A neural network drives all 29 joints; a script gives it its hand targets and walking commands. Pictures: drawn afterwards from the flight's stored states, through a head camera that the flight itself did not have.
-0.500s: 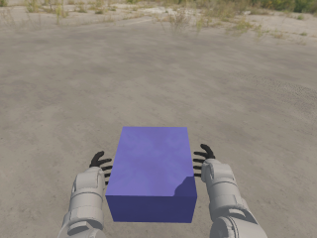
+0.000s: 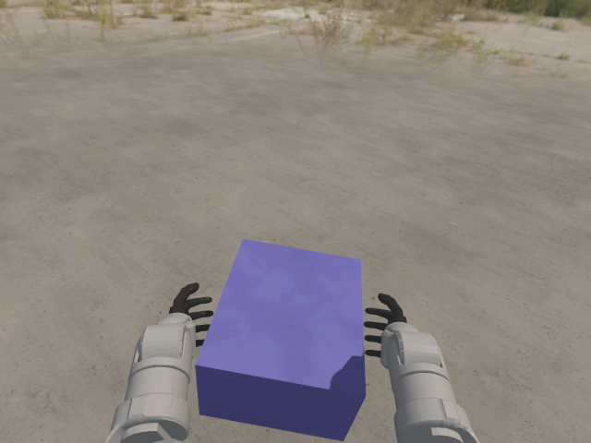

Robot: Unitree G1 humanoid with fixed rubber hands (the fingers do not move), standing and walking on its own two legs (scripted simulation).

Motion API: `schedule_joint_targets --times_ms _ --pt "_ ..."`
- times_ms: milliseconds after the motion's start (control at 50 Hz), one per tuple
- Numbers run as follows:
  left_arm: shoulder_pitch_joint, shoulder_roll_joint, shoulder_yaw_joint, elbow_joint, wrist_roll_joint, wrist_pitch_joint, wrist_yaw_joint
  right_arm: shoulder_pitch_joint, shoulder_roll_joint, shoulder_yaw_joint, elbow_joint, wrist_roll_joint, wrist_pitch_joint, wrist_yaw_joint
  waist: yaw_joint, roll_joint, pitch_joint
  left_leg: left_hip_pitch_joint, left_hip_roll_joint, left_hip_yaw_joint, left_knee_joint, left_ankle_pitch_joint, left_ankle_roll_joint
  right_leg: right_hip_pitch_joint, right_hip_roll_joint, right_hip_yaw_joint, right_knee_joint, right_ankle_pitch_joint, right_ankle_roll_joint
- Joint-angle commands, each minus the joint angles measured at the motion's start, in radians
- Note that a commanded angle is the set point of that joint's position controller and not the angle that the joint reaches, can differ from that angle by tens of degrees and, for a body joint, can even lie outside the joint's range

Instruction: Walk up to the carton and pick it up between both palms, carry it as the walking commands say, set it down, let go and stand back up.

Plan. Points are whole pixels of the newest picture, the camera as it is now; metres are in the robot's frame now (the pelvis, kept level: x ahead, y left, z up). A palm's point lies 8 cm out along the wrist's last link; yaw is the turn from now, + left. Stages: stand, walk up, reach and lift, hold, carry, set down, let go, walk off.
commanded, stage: hold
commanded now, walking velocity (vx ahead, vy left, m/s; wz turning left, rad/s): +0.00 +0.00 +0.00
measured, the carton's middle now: (287, 329) +0.35 +0.01 -0.05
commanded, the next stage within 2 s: carry in 1.00 s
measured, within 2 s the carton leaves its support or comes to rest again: neither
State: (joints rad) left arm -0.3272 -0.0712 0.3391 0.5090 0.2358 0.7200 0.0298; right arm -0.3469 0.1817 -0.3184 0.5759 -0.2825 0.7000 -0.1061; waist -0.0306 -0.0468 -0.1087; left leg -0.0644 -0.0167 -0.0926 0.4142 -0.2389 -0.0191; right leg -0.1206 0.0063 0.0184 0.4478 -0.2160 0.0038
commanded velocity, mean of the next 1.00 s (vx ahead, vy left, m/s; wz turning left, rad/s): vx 0.00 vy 0.01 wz -0.02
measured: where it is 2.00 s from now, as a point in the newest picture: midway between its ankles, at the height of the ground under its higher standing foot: outside the picture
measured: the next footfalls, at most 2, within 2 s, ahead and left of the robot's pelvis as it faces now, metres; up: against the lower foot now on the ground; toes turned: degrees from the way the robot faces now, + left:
right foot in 1.74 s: +0.04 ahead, +0.02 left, +0.00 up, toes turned -28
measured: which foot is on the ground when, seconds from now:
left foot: down 0.00-1.00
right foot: down 0.00-1.00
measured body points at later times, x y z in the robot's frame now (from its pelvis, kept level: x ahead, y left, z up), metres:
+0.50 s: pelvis -0.03 +0.01 +0.00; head -0.12 +0.01 +0.44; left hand +0.26 +0.20 +0.01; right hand +0.28 -0.12 +0.05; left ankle +0.00 +0.14 -0.74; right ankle +0.03 -0.11 -0.74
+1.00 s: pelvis +0.01 +0.00 +0.00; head -0.06 +0.03 +0.45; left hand +0.31 +0.18 +0.02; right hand +0.30 -0.14 +0.03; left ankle +0.00 +0.14 -0.74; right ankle +0.03 -0.11 -0.74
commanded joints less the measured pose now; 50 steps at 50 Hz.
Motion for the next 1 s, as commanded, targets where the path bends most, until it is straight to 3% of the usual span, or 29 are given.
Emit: schedule_joint_targets --times_ms 0,20,40,80,120,160,200,220,260,340,380,400,420,460,480,500,540,580,600,640,680,740,780,820,860,880,900,960,980 --pt "-0.730 -1.129 -0.732 -0.319 -0.381 -0.077 -0.371 -0.799 0.944 0.711 -0.599 0.437 -0.090 0.419 0.012 0.164 -0.536 0.039 -0.080 0.016 -0.037 0.479 -0.024 0.259 0.098 0.008 -0.064 0.437 0.016" --pt "-0.703 -1.155 -0.745 -0.353 -0.400 -0.081 -0.366 -0.861 0.955 0.763 -0.703 0.474 -0.097 0.414 0.034 0.158 -0.613 0.037 -0.081 0.017 -0.017 0.548 -0.022 0.292 0.091 0.018 -0.050 0.495 0.021" --pt "-0.686 -1.144 -0.749 -0.372 -0.410 -0.083 -0.359 -0.907 0.961 0.807 -0.757 0.484 -0.094 0.404 0.045 0.097 -0.661 0.033 -0.086 0.016 -0.002 0.553 -0.013 0.317 0.095 0.025 -0.040 0.507 0.031" --pt "-0.732 -1.131 -0.752 -0.393 -0.422 -0.089 -0.350 -0.924 0.983 0.848 -0.746 0.493 -0.076 0.388 0.067 0.038 -0.675 -0.011 -0.087 0.013 0.007 0.444 0.007 0.316 0.087 0.031 -0.030 0.427 0.035" --pt "-0.664 -1.112 -0.680 -0.319 -0.372 -0.084 -0.338 -0.850 0.995 0.843 -0.612 0.471 -0.040 0.391 0.107 0.019 -0.558 -0.052 -0.078 0.013 -0.017 0.342 0.025 0.272 0.080 0.038 -0.041 0.316 0.035" --pt "-0.591 -1.052 -0.566 -0.192 -0.295 -0.077 -0.333 -0.739 0.999 0.769 -0.399 0.417 0.001 0.410 0.141 -0.022 -0.280 -0.079 -0.068 0.016 -0.060 0.159 0.047 0.141 0.077 0.033 -0.080 0.116 0.030" --pt "-0.622 -0.971 -0.482 -0.149 -0.240 -0.081 -0.338 -0.661 1.022 0.653 -0.185 0.357 0.030 0.433 0.159 -0.049 -0.119 -0.111 -0.072 0.027 -0.091 -0.002 0.065 0.075 0.065 0.040 -0.111 -0.034 0.023" --pt "-0.687 -0.932 -0.434 -0.123 -0.216 -0.085 -0.343 -0.629 1.035 0.573 -0.029 0.323 0.044 0.445 0.153 -0.070 -0.007 -0.146 -0.067 0.036 -0.113 -0.119 0.073 0.019 0.062 0.033 -0.125 -0.164 0.022" --pt "-0.760 -0.868 -0.371 -0.059 -0.158 -0.087 -0.351 -0.566 1.025 0.394 0.212 0.249 0.054 0.463 0.120 -0.013 0.095 -0.165 -0.067 0.065 -0.136 -0.244 0.061 0.002 0.065 0.020 -0.150 -0.263 0.013" --pt "-0.923 -0.772 -0.284 0.084 -0.085 -0.104 -0.374 -0.557 0.938 0.143 0.420 0.128 0.021 0.477 0.013 0.054 0.134 -0.245 -0.047 0.082 -0.169 -0.385 0.048 0.020 0.092 -0.029 -0.144 -0.331 0.018" --pt "-1.031 -0.814 -0.329 0.061 -0.111 -0.129 -0.389 -0.586 0.921 0.103 0.396 0.108 -0.027 0.472 -0.041 0.162 0.066 -0.306 -0.029 0.070 -0.203 -0.367 0.038 0.086 0.093 -0.043 -0.108 -0.230 0.017" --pt "-1.055 -0.820 -0.346 0.067 -0.139 -0.137 -0.392 -0.617 0.892 0.111 0.339 0.125 -0.045 0.463 -0.056 0.176 0.053 -0.341 -0.025 0.067 -0.207 -0.365 0.033 0.123 0.096 -0.051 -0.098 -0.200 0.021" --pt "-1.100 -0.871 -0.393 0.033 -0.173 -0.151 -0.398 -0.670 0.905 0.152 0.270 0.139 -0.066 0.460 -0.065 0.160 -0.017 -0.333 -0.015 0.050 -0.202 -0.336 0.033 0.151 0.105 -0.052 -0.083 -0.151 0.028" --pt "-1.210 -0.990 -0.517 -0.079 -0.266 -0.183 -0.405 -0.748 0.936 0.251 0.104 0.197 -0.117 0.450 -0.095 0.206 -0.211 -0.291 -0.009 0.030 -0.180 -0.235 0.022 0.215 0.104 -0.057 -0.039 -0.012 0.029" --pt "-1.292 -1.042 -0.592 -0.143 -0.316 -0.195 -0.404 -0.869 0.943 0.322 -0.013 0.246 -0.142 0.453 -0.091 0.242 -0.296 -0.293 -0.002 0.010 -0.175 -0.251 0.008 0.250 0.112 -0.066 -0.001 0.020 0.030" --pt "-1.359 -1.065 -0.656 -0.227 -0.365 -0.208 -0.398 -0.912 0.936 0.390 -0.098 0.276 -0.153 0.450 -0.099 0.230 -0.424 -0.255 -0.005 0.003 -0.147 -0.207 0.000 0.272 0.111 -0.064 0.012 0.052 0.031" --pt "-1.315 -1.078 -0.730 -0.295 -0.439 -0.220 -0.388 -1.009 0.937 0.544 -0.310 0.359 -0.173 0.428 -0.078 0.176 -0.619 -0.206 -0.022 -0.001 -0.081 -0.022 -0.003 0.319 0.096 -0.040 0.022 0.137 0.035" --pt "-1.257 -1.068 -0.751 -0.391 -0.468 -0.218 -0.375 -0.994 0.967 0.643 -0.383 0.399 -0.148 0.406 -0.057 0.104 -0.730 -0.117 -0.053 0.018 -0.024 0.121 0.001 0.298 0.084 -0.008 -0.007 0.167 0.035" --pt "-1.164 -1.074 -0.728 -0.384 -0.447 -0.194 -0.362 -0.901 0.984 0.637 -0.335 0.384 -0.111 0.402 -0.041 0.082 -0.711 -0.111 -0.063 0.018 -0.025 0.139 0.003 0.301 0.087 -0.002 -0.020 0.180 0.033" --pt "-1.021 -1.055 -0.667 -0.378 -0.422 -0.171 -0.339 -0.722 1.024 0.653 -0.221 0.360 -0.044 0.397 -0.012 -0.038 -0.597 -0.103 -0.063 0.017 -0.032 0.151 0.027 0.276 0.086 0.018 -0.039 0.185 0.038" --pt "-0.867 -0.984 -0.538 -0.287 -0.336 -0.147 -0.333 -0.589 1.077 0.604 -0.056 0.326 0.018 0.409 0.065 -0.134 -0.378 -0.131 -0.069 0.030 -0.070 0.088 0.056 0.225 0.078 0.021 -0.078 0.137 0.058" --pt "-0.711 -0.852 -0.366 -0.181 -0.218 -0.107 -0.329 -0.378 1.093 0.438 0.210 0.253 0.091 0.435 0.111 -0.176 -0.062 -0.084 -0.064 0.039 -0.133 0.085 0.072 0.091 0.063 0.031 -0.145 0.137 0.073" --pt "-0.697 -0.780 -0.313 -0.115 -0.163 -0.089 -0.321 -0.300 1.050 0.335 0.341 0.213 0.102 0.442 0.085 -0.136 0.030 -0.038 -0.064 0.062 -0.153 0.084 0.045 0.055 0.064 0.027 -0.166 0.167 0.089" --pt "-0.717 -0.775 -0.350 -0.177 -0.158 -0.073 -0.326 -0.240 1.026 0.286 0.333 0.192 0.095 0.444 0.048 -0.042 0.021 -0.030 -0.066 0.073 -0.156 0.125 0.023 0.097 0.058 0.039 -0.166 0.273 0.080" --pt "-0.678 -0.830 -0.435 -0.215 -0.181 -0.048 -0.329 -0.247 1.009 0.324 0.211 0.226 0.071 0.439 0.034 0.071 -0.008 -0.036 -0.072 0.060 -0.155 0.215 0.010 0.133 0.057 0.048 -0.156 0.383 0.056" --pt "-0.699 -0.883 -0.533 -0.302 -0.242 -0.045 -0.331 -0.236 1.000 0.383 0.098 0.259 0.060 0.440 -0.012 0.108 -0.110 0.021 -0.075 0.037 -0.148 0.345 0.001 0.144 0.067 0.038 -0.140 0.495 0.047" --pt "-0.704 -0.927 -0.608 -0.378 -0.280 -0.047 -0.335 -0.257 0.989 0.434 -0.024 0.285 0.030 0.438 -0.006 0.172 -0.251 0.033 -0.074 0.029 -0.126 0.476 -0.018 0.219 0.072 0.044 -0.123 0.576 0.033" --pt "-0.585 -1.086 -0.756 -0.463 -0.387 -0.042 -0.332 -0.360 0.978 0.646 -0.368 0.399 -0.017 0.421 -0.006 0.228 -0.540 0.109 -0.067 0.001 -0.078 0.789 -0.050 0.331 0.091 0.044 -0.084 0.790 0.039" --pt "-0.936 -1.040 -0.769 -0.484 -0.420 -0.064 -0.339 -0.711 0.924 0.639 -0.486 0.451 -0.039 0.404 0.034 0.186 -0.375 0.030 0.130 0.013 0.168 0.553 -0.006 -0.011 -0.161 0.088 0.083 0.627 0.013"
